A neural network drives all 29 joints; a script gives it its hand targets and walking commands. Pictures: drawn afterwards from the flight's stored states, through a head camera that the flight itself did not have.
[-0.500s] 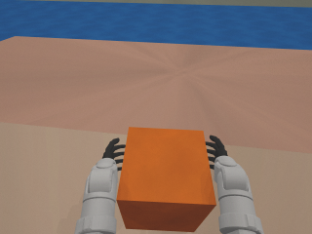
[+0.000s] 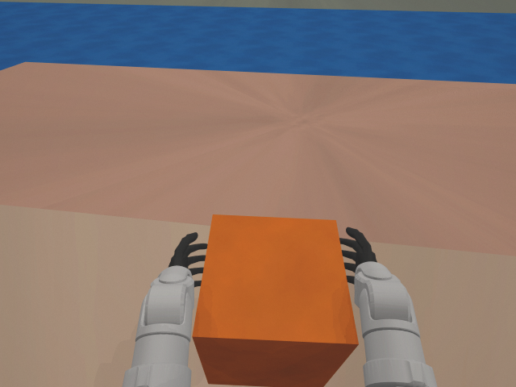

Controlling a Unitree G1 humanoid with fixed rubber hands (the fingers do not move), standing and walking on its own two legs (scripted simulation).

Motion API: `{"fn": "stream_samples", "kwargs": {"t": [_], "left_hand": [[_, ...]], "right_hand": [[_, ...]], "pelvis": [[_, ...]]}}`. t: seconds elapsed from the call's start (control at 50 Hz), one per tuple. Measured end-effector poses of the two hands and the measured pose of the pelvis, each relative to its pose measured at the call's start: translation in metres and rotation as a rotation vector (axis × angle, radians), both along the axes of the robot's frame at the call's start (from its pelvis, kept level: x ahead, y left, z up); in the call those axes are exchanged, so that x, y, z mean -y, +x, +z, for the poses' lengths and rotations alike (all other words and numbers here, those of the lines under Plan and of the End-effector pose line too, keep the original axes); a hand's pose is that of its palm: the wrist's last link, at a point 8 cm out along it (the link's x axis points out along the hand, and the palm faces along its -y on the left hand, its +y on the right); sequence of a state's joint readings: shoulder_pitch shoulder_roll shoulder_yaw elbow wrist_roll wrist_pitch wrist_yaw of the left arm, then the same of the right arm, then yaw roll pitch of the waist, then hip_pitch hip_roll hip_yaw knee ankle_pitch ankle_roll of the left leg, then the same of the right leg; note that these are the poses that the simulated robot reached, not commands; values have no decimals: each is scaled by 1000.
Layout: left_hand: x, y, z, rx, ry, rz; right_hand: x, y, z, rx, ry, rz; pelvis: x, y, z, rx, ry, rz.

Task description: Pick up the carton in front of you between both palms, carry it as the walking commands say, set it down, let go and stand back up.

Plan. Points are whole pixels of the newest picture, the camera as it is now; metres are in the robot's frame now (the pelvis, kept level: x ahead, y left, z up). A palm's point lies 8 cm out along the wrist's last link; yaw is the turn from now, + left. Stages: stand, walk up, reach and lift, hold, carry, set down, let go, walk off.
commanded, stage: hold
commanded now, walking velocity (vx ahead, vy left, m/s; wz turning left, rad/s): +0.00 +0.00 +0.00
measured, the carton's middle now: (269, 305) +0.28 +0.00 -0.03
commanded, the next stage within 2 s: carry in 0.26 s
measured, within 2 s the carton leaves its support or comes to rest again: neither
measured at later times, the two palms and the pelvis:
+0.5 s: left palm (200, 249) +0.32 +0.11 +0.07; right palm (384, 253) +0.31 -0.18 +0.07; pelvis +0.03 -0.02 -0.01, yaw -2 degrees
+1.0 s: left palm (214, 174) +0.51 +0.11 +0.08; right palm (363, 186) +0.47 -0.19 +0.08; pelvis +0.27 -0.01 +0.00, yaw -5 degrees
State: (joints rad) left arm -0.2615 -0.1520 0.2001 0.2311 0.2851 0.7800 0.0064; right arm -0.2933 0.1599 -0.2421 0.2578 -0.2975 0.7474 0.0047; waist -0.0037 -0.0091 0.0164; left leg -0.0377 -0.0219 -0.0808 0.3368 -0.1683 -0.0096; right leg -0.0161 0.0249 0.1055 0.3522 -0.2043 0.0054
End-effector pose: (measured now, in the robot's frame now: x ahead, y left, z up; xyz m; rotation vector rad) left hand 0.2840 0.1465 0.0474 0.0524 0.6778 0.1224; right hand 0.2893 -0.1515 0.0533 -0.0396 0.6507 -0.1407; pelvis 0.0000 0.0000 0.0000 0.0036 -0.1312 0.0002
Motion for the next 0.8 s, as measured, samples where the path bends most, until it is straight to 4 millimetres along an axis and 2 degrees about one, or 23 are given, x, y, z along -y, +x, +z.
{"fn": "stream_samples", "kwargs": {"t": [0.24, 0.3, 0.38, 0.44, 0.54, 0.66, 0.72, 0.8], "left_hand": [[1, -2, -1, -2, 1, 2], [1, 0, -1, 3, -1, 3], [6, 8, 5, 29, 1, 0], [18, 20, 14, 75, -9, -5], [37, 43, 33, 108, -25, -17], [31, 74, 53, 119, -50, 18], [21, 91, 51, 112, -70, 42], [9, 123, 32, 88, -103, 61]], "right_hand": [[1, -1, 0, -2, -1, 4], [1, 0, -1, 4, 6, -1], [6, 6, 3, 30, 17, -11], [18, 12, 9, 75, 30, -31], [37, 30, 28, 110, 56, -61], [31, 66, 49, 121, 73, -55], [22, 86, 48, 112, 77, -50], [11, 115, 30, 84, 81, -65]], "pelvis": [[2, -1, 0, 1, 0, 1], [2, 0, -2, -44, 2, -11], [4, 6, -4, -112, 10, -41], [12, 15, -8, -144, 5, -55], [25, 43, -4, -193, 15, -25], [23, 91, 4, -234, 44, -30], [17, 122, -1, -237, 43, -35], [7, 167, -19, -226, 47, -65]]}}
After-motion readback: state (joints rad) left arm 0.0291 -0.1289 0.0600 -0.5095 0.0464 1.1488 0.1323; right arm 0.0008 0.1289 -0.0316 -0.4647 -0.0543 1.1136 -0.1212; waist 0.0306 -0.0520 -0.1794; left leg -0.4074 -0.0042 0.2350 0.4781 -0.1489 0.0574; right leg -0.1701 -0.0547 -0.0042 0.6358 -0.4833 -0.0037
